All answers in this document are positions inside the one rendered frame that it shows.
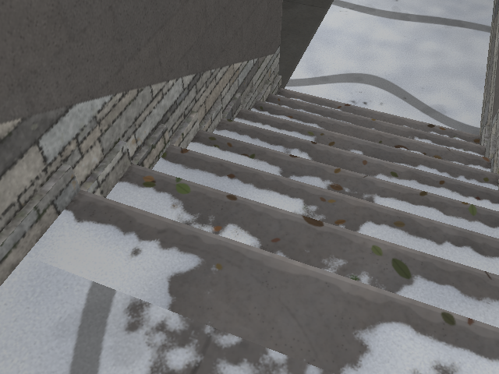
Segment stairs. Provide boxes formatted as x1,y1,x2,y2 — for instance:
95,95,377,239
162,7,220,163
106,88,499,328

